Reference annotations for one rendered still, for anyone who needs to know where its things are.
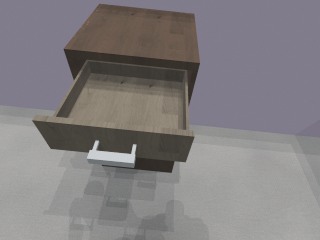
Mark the handle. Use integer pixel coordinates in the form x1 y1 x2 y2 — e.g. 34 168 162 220
87 140 137 168

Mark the cabinet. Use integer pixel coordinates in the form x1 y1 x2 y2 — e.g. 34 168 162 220
64 4 200 173

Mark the drawer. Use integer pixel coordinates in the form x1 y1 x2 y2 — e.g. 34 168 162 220
32 59 195 162

